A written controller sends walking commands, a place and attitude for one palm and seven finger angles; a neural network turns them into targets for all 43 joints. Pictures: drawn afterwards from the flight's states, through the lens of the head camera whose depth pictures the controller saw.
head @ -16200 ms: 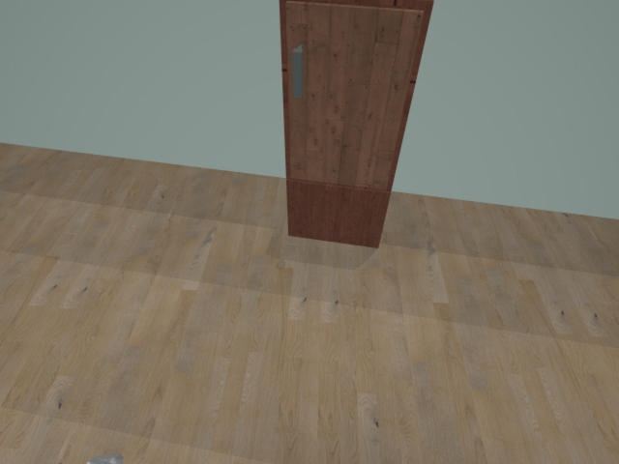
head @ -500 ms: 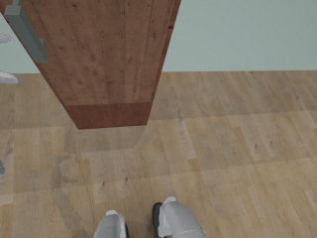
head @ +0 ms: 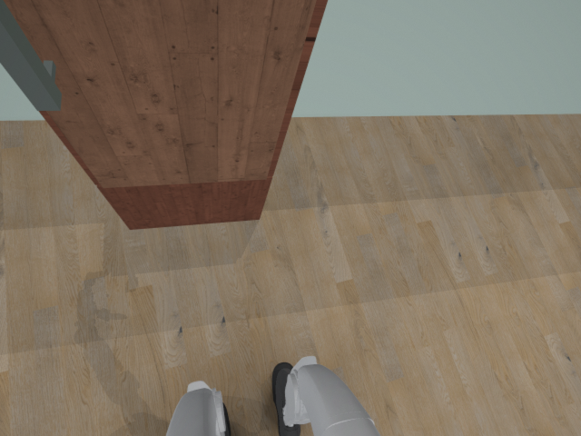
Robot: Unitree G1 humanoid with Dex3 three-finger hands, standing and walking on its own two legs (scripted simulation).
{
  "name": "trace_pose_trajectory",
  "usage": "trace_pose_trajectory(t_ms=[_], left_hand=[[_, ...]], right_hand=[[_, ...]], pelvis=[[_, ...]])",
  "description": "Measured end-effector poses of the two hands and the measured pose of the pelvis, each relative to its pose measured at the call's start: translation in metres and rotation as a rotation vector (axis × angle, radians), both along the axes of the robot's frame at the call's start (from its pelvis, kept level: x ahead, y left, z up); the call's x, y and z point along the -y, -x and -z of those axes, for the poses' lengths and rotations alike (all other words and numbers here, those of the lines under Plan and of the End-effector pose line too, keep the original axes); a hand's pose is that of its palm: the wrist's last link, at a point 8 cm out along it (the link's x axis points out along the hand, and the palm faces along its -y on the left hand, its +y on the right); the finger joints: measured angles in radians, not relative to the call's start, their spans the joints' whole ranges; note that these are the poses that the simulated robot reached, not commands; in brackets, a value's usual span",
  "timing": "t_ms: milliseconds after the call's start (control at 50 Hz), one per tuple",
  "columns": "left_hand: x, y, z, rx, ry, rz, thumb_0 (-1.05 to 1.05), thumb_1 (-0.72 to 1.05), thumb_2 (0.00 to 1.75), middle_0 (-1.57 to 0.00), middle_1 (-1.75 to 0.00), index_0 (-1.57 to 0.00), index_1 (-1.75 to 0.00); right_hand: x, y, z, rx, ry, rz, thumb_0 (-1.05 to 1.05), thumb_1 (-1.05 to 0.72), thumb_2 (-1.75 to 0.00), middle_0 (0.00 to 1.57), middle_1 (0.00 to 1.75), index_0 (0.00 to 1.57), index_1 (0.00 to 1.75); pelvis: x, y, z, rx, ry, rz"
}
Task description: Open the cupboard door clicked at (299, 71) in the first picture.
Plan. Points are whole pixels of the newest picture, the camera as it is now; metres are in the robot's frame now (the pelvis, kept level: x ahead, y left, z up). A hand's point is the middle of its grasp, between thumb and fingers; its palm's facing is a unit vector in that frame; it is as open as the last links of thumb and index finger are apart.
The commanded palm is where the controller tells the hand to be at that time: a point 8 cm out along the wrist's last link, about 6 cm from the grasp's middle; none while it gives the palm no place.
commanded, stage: move the hooked fingers beside the handle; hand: left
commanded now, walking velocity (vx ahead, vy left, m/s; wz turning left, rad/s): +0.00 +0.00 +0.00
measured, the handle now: (23, 45) +0.57 +0.25 +0.07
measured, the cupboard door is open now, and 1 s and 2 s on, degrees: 0 0 0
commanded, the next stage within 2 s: slide the fingers in behind the handle in 0.44 s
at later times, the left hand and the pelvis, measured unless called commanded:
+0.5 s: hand out of the picture +0.51 +0.31 +0.08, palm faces +0.04 -1.00 -0.02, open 14.0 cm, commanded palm +0.50 +0.34 +0.08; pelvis +0.00 +0.00 +0.00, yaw +0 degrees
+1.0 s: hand out of the picture +0.52 +0.28 +0.08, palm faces +0.02 -1.00 -0.02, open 14.0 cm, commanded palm +0.50 +0.31 +0.08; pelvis -0.01 +0.00 +0.00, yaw +0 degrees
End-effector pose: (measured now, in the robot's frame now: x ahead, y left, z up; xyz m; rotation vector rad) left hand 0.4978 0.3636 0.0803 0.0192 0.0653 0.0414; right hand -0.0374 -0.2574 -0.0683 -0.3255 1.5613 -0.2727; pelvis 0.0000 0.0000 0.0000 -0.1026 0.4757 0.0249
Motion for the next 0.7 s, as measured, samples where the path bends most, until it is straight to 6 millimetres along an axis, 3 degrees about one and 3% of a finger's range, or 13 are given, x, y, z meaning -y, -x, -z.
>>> trace_pose_trajectory(t_ms=[320,700], left_hand=[[0.008,0.004,-0.003,-0.008,0.007,0.014,-0.02,-0.50,0.30,-0.30,-1.20,-0.30,-1.20],[0.008,0.018,-0.007,0.013,0.006,0.027,-0.02,-0.50,0.30,-0.30,-1.20,-0.30,-1.20]], right_hand=[[0.006,-0.032,0.003,0.080,0.007,-0.043,0.00,-0.90,-0.90,0.20,0.30,0.20,0.30],[0.006,-0.009,0.005,0.048,-0.002,-0.035,0.00,-0.90,-0.90,0.20,0.30,0.20,0.30]], pelvis=[[0.000,-0.003,-0.003,0.022,-0.001,-0.012],[0.002,0.008,0.000,0.034,-0.004,-0.013]])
